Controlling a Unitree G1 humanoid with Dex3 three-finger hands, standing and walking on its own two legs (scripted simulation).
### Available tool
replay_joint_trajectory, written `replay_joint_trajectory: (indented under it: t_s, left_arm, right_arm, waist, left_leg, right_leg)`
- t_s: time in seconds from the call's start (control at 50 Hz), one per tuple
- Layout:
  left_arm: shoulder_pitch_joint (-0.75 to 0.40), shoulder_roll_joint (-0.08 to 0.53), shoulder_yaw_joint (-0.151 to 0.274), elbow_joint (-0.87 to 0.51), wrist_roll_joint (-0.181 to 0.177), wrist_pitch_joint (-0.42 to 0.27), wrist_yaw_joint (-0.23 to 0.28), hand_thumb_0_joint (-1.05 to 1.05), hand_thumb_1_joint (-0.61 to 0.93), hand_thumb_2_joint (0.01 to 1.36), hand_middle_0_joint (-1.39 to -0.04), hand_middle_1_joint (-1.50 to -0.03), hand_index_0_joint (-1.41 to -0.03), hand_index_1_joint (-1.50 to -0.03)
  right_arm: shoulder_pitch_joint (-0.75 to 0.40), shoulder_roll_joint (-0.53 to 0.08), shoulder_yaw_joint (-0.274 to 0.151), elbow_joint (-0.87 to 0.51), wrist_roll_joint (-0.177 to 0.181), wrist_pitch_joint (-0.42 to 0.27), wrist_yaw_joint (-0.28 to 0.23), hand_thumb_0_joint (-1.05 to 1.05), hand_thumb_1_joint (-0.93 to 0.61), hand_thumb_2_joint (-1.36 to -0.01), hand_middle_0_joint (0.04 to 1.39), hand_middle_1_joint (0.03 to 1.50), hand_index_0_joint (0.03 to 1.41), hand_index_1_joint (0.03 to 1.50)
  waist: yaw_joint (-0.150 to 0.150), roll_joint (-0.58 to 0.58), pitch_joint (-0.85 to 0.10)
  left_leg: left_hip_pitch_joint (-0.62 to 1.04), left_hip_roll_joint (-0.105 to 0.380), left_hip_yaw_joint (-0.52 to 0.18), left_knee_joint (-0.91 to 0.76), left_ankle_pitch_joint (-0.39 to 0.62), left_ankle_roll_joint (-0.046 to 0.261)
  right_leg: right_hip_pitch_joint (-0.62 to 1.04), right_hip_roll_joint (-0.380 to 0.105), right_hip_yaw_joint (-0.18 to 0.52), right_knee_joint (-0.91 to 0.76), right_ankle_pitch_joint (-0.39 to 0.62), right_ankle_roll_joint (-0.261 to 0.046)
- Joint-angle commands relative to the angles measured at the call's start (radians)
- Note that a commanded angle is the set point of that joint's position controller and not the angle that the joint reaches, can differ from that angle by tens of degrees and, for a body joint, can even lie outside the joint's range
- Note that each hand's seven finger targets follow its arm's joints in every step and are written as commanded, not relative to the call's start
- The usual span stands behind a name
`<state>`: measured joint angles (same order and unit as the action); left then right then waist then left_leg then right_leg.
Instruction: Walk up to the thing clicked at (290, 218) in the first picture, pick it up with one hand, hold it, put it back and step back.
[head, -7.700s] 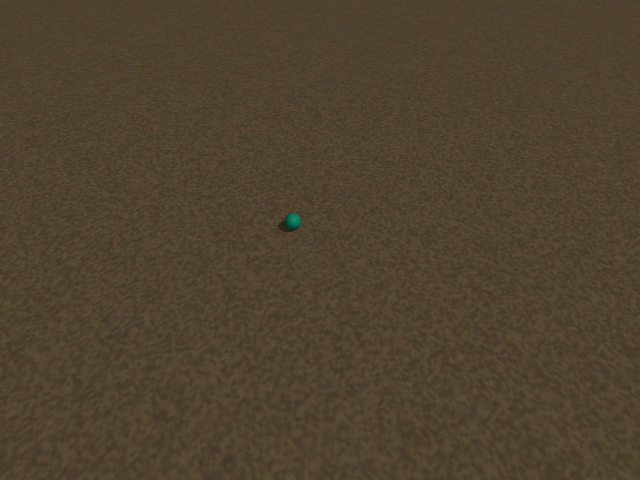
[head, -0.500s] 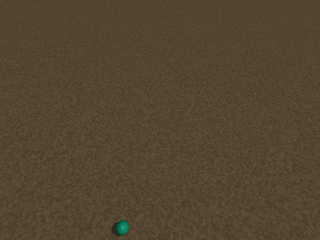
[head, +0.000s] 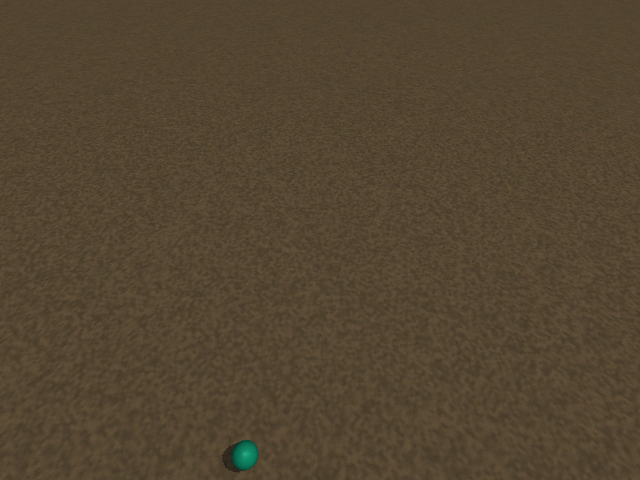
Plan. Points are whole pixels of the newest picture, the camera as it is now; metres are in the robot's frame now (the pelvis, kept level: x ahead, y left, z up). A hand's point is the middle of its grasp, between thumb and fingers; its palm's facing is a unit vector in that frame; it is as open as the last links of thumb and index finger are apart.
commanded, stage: stand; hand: left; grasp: from above
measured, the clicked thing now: (245, 454) +0.37 +0.22 -0.75
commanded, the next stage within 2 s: rise first in 0.56 s
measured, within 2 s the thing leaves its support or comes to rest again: neither
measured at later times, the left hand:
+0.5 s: hand out of the picture +0.07 +0.26 -0.16, palm faces -0.03 -0.94 -0.34, open 7.4 cm
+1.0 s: hand out of the picture +0.14 +0.25 -0.18, palm faces -0.07 -0.93 -0.37, open 10.8 cm
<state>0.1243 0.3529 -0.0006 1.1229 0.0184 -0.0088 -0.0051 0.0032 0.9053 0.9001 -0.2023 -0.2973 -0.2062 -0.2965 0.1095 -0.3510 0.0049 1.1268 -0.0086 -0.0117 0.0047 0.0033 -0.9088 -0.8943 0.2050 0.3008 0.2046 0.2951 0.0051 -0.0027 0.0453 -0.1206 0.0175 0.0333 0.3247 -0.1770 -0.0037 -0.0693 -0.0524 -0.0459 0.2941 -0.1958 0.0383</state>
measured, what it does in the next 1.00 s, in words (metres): stands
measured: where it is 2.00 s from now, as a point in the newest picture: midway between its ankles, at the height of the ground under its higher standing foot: outside the picture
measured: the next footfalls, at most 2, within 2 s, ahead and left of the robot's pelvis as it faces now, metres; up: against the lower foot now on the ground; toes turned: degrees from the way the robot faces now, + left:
none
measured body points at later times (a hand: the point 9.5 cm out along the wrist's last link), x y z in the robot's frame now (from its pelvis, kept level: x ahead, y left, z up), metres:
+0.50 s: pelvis +0.00 +0.00 +0.00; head +0.01 +0.00 +0.45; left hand +0.07 +0.30 -0.13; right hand +0.08 -0.30 -0.13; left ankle +0.00 +0.12 -0.75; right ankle -0.02 -0.14 -0.75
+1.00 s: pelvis -0.02 +0.00 -0.03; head +0.05 +0.01 +0.41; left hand +0.15 +0.30 -0.16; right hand +0.07 -0.26 -0.15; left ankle +0.00 +0.12 -0.75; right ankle -0.02 -0.14 -0.75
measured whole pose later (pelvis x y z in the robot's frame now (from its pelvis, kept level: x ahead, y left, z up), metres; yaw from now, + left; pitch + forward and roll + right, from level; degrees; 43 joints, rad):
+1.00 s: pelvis -0.02 +0.00 -0.03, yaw -1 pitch +9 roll -1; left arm -0.02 0.35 0.16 0.98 0.15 0.04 -0.03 0.00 0.15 1.01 -0.06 -0.91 -0.07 -0.90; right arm 0.25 -0.24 -0.02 0.72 0.02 -0.03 -0.01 0.00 -0.94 -0.90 0.20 0.30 0.20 0.30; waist -0.03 -0.01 -0.01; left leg -0.55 0.05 0.03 0.72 -0.32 -0.01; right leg -0.51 -0.04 -0.03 0.69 -0.34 0.03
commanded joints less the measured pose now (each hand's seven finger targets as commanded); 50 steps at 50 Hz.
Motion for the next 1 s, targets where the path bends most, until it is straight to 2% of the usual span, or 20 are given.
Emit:
replay_joint_trajectory:
  t_s: [0.0,0.22,0.62,0.64,0.66,0.68,0.7,0.72,0.74,0.76,0.78,0.82,0.88,0.9,0.92,0.96,0.98]
  left_arm:
    - [-0.032,0.21,0.043,-0.054,-0.004,-0.018,0.014,0.0,0.9,0.9,-0.2,-0.3,-0.2,-0.301]
    - [-0.029,0.21,0.042,-0.056,-0.005,-0.02,0.016,0.0,0.9,0.9,-0.2,-0.3,-0.2,-0.301]
    - [-0.017,0.206,0.041,-0.057,-0.004,-0.017,0.014,0.0,0.9,0.9,-0.2,-0.3,-0.2,-0.301]
    - [-0.024,0.216,0.043,-0.059,-0.004,-0.018,0.014,0.0,0.82,0.98,-0.159,-0.38,-0.144,-0.381]
    - [-0.375,0.057,0.046,-0.41,-0.06,-0.115,0.03,0.0,0.74,1.031,-0.195,-0.46,-0.141,-0.461]
    - [-0.505,0.085,0.059,-0.349,-0.06,-0.107,0.037,0.0,0.66,0.997,-0.194,-0.536,-0.148,-0.541]
    - [-0.318,0.144,0.101,-0.175,-0.044,-0.068,0.038,0.0,0.58,0.963,-0.167,-0.616,-0.141,-0.621]
    - [-0.283,0.199,0.134,-0.109,-0.019,-0.048,0.028,0.0,0.5,0.989,-0.111,-0.696,-0.096,-0.701]
    - [-0.323,0.231,0.155,-0.107,-0.004,-0.044,0.014,0.0,0.42,0.98,-0.099,-0.776,-0.097,-0.781]
    - [-0.318,0.257,0.186,-0.089,0.029,-0.049,0.001,0.0,0.34,0.999,-0.066,-0.856,-0.077,-0.861]
    - [-0.228,0.251,0.204,-0.06,0.054,-0.042,-0.008,0.0,0.26,1.003,-0.035,-0.936,-0.055,-0.941]
    - [-0.09,0.204,0.213,-0.072,0.088,-0.02,-0.025,0.0,0.1,1.022,-0.002,-1.063,-0.031,-1.033]
    - [-0.113,0.179,0.201,-0.156,0.119,0.018,-0.019,0.0,-0.104,1.021,-0.012,-1.079,-0.031,-1.058]
    - [-0.095,0.189,0.214,-0.16,0.132,0.038,-0.015,0.0,-0.184,1.026,-0.029,-1.074,-0.041,-1.061]
    - [-0.087,0.172,0.206,-0.183,0.135,0.052,-0.012,0.0,-0.264,1.029,-0.035,-1.073,-0.041,-1.065]
    - [-0.104,0.191,0.225,-0.241,0.148,0.063,-0.001,0.0,-0.387,1.025,-0.052,-1.072,-0.052,-1.07]
    - [-0.097,0.18,0.222,-0.257,0.158,0.066,0.0,0.0,-0.441,1.019,-0.053,-1.073,-0.053,-1.074]
  right_arm:
    - [-0.04,-0.212,-0.043,-0.053,-0.001,-0.018,-0.012,0.0,-0.9,-0.9,0.2,0.3,0.2,0.3]
    - [-0.036,-0.212,-0.044,-0.054,-0.001,-0.021,-0.013,0.0,-0.9,-0.9,0.2,0.3,0.2,0.3]
    - [-0.042,-0.219,-0.045,-0.056,0.0,-0.022,-0.013,0.0,-0.9,-0.9,0.2,0.3,0.2,0.3]
    - [-0.037,-0.213,-0.044,-0.055,-0.001,-0.022,-0.013,0.0,-0.93,-0.914,0.199,0.302,0.2,0.302]
    - [-0.012,-0.051,-0.002,-0.345,0.069,-0.068,-0.033,0.0,-0.984,-0.924,0.198,0.3,0.199,0.3]
    - [0.038,-0.078,-0.009,-0.288,0.068,-0.061,-0.043,0.0,-0.936,-0.913,0.198,0.3,0.199,0.3]
    - [0.091,-0.11,-0.025,-0.29,0.072,-0.048,-0.054,0.0,-0.909,-0.907,0.198,0.3,0.199,0.3]
    - [0.103,-0.114,-0.04,-0.304,0.065,-0.042,-0.055,0.0,-0.899,-0.902,0.198,0.3,0.199,0.3]
    - [0.109,-0.111,-0.045,-0.333,0.061,-0.041,-0.055,0.0,-0.911,-0.904,0.199,0.3,0.199,0.3]
    - [0.119,-0.112,-0.066,-0.35,0.042,-0.046,-0.056,0.0,-0.937,-0.911,0.199,0.3,0.199,0.3]
    - [0.151,-0.104,-0.079,-0.361,0.032,-0.048,-0.052,0.0,-0.931,-0.909,0.199,0.3,0.2,0.3]
    - [0.158,-0.092,-0.089,-0.417,0.024,-0.053,-0.037,0.0,-0.944,-0.912,0.199,0.3,0.2,0.3]
    - [0.129,-0.075,-0.095,-0.488,0.03,-0.057,-0.032,0.0,-0.921,-0.908,0.199,0.3,0.2,0.3]
    - [0.119,-0.076,-0.095,-0.516,0.032,-0.056,-0.028,0.0,-0.932,-0.911,0.199,0.3,0.2,0.3]
    - [0.115,-0.069,-0.093,-0.527,0.033,-0.056,-0.025,0.0,-0.926,-0.909,0.2,0.3,0.2,0.3]
    - [0.105,-0.068,-0.096,-0.559,0.03,-0.063,-0.02,0.0,-0.924,-0.909,0.2,0.3,0.2,0.3]
    - [0.109,-0.064,-0.098,-0.57,0.029,-0.068,-0.018,0.0,-0.905,-0.904,0.2,0.3,0.2,0.3]
  waist:
    - [-0.007,0.004,-0.065]
    - [-0.006,0.001,-0.083]
    - [0.0,0.008,-0.068]
    - [-0.003,0.0,-0.076]
    - [-0.124,0.019,0.013]
    - [-0.103,0.014,-0.027]
    - [-0.077,-0.034,-0.009]
    - [-0.063,-0.052,-0.051]
    - [-0.052,-0.049,-0.088]
    - [-0.038,-0.042,-0.161]
    - [-0.022,0.003,-0.227]
    - [0.024,0.055,-0.271]
    - [0.01,0.056,-0.267]
    - [0.01,0.045,-0.262]
    - [0.007,0.025,-0.249]
    - [0.004,0.02,-0.268]
    - [0.001,0.018,-0.268]
  left_leg:
    - [0.022,0.121,-0.1,-0.048,0.167,0.02]
    - [0.039,0.127,-0.102,-0.038,0.23,0.022]
    - [0.032,0.126,-0.103,-0.049,0.201,0.025]
    - [0.032,0.124,-0.1,-0.045,0.196,0.024]
    - [-0.073,-0.012,0.017,0.012,0.03,0.011]
    - [-0.064,-0.016,0.014,0.026,0.0,0.012]
    - [-0.1,-0.011,0.013,0.045,-0.007,0.014]
    - [-0.135,-0.015,0.008,0.09,0.011,0.016]
    - [-0.153,-0.019,0.008,0.131,0.022,0.018]
    - [-0.159,-0.015,0.004,0.173,0.052,0.015]
    - [-0.183,-0.026,0.006,0.213,0.082,0.01]
    - [-0.224,-0.028,0.007,0.252,0.097,-0.003]
    - [-0.271,-0.027,-0.001,0.276,0.083,-0.004]
    - [-0.299,-0.028,-0.001,0.292,0.066,-0.001]
    - [-0.327,-0.024,-0.002,0.313,0.052,0.0]
    - [-0.373,-0.018,-0.008,0.366,0.033,0.001]
    - [-0.395,-0.014,-0.011,0.395,0.019,0.002]
  right_leg:
    - [-0.007,-0.105,0.074,-0.045,0.133,-0.046]
    - [0.008,-0.107,0.071,-0.033,0.175,-0.046]
    - [-0.003,-0.104,0.066,-0.039,0.136,-0.043]
    - [0.0,-0.107,0.069,-0.037,0.137,-0.046]
    - [-0.254,0.047,0.009,0.039,0.092,-0.044]
    - [-0.214,0.041,-0.001,0.053,0.067,-0.045]
    - [-0.213,0.053,-0.011,0.062,0.036,-0.049]
    - [-0.228,0.05,-0.013,0.095,0.039,-0.052]
    - [-0.24,0.05,-0.01,0.133,0.046,-0.053]
    - [-0.252,0.049,-0.006,0.18,0.077,-0.054]
    - [-0.255,0.042,0.002,0.219,0.104,-0.058]
    - [-0.263,0.048,-0.001,0.273,0.091,-0.065]
    - [-0.303,0.057,-0.005,0.296,0.066,-0.065]
    - [-0.319,0.058,-0.004,0.304,0.048,-0.064]
    - [-0.353,0.06,-0.005,0.324,0.029,-0.062]
    - [-0.404,0.062,-0.008,0.376,0.002,-0.061]
    - [-0.441,0.063,-0.009,0.408,-0.015,-0.061]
